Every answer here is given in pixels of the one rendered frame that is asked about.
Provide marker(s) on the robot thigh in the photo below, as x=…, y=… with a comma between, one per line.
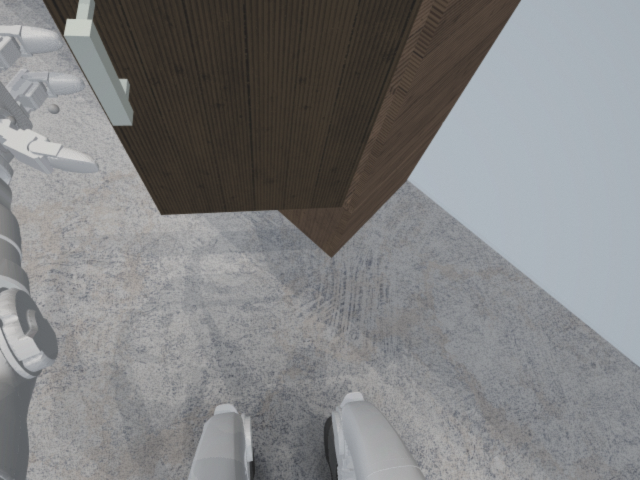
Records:
x=224, y=449
x=378, y=452

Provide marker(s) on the cupboard door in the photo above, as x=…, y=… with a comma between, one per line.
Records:
x=249, y=105

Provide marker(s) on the handle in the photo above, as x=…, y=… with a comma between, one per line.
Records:
x=87, y=46

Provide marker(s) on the left robot upper arm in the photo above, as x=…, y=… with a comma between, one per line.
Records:
x=28, y=344

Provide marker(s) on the left robot thigh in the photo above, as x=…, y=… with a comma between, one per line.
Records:
x=224, y=449

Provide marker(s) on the right robot thigh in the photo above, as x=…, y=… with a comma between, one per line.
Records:
x=378, y=452

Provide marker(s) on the robot left hand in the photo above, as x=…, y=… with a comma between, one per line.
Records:
x=25, y=93

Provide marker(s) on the robot left forearm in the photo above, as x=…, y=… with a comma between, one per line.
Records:
x=11, y=273

